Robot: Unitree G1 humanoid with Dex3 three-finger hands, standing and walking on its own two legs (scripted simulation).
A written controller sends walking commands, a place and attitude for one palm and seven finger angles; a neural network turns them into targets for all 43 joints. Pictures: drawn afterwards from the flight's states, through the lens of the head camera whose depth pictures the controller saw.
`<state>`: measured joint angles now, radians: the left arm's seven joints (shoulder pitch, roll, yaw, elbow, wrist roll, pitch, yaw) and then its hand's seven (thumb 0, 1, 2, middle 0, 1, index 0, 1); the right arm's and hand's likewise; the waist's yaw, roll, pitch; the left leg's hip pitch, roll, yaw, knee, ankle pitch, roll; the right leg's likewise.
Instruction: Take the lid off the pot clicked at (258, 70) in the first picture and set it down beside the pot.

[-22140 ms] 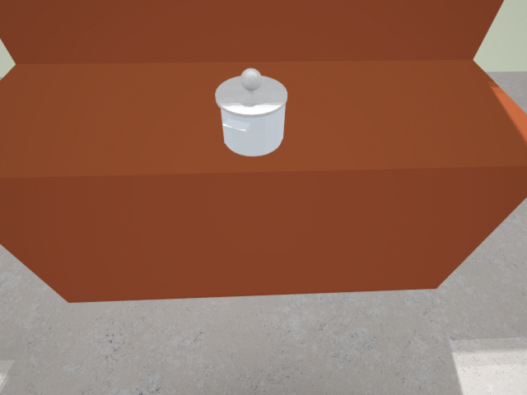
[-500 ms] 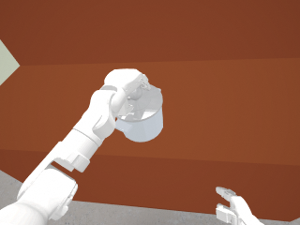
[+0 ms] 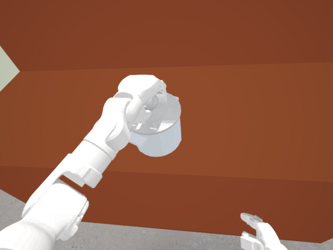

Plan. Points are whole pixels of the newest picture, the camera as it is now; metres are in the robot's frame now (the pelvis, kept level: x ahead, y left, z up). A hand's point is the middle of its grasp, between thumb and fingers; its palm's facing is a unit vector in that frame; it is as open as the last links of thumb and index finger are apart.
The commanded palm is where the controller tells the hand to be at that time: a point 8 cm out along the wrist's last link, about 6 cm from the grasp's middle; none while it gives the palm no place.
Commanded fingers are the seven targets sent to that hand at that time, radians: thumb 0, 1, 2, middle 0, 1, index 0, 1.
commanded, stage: close the fingers and squeeze the knob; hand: left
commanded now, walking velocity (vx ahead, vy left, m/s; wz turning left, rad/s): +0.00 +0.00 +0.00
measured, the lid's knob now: (149, 101) +0.45 +0.06 +0.13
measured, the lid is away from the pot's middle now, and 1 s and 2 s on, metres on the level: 0.00 0.01 0.01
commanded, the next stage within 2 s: lift the lid straight up in 0.46 s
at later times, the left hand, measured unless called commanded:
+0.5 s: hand (145, 108) +0.41 +0.06 +0.14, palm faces -0.20 -0.03 -0.98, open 7.2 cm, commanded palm +0.39 +0.07 +0.21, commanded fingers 0.00 0.42 1.29 -1.01 -0.75 -1.02 -0.76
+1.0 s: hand (142, 104) +0.41 +0.07 +0.15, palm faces -0.19 -0.02 -0.98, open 7.2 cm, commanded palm +0.39 +0.08 +0.24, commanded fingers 0.00 0.43 1.30 -1.01 -0.76 -1.04 -0.77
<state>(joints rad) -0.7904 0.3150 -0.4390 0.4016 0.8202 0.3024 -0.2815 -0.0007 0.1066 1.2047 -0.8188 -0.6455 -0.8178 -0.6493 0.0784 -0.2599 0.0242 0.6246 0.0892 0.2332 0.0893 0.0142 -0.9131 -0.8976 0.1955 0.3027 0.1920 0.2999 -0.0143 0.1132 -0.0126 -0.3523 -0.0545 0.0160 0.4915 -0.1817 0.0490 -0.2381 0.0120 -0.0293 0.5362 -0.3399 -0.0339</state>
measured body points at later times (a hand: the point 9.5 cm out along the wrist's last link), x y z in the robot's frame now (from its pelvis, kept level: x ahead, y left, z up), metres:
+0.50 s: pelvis +0.00 +0.00 +0.00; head +0.02 -0.05 +0.45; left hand +0.42 +0.06 +0.19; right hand +0.19 -0.21 -0.12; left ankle +0.04 +0.09 -0.73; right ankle -0.04 -0.10 -0.73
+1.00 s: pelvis +0.00 +0.00 +0.00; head +0.02 -0.06 +0.45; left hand +0.41 +0.07 +0.21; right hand +0.19 -0.21 -0.12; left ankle +0.04 +0.09 -0.73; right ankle -0.04 -0.10 -0.73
